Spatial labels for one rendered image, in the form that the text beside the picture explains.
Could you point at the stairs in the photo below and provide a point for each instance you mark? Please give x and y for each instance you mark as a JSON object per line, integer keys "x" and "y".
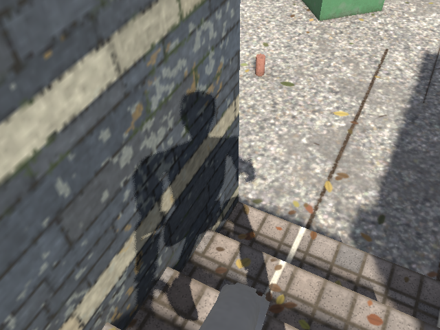
{"x": 312, "y": 282}

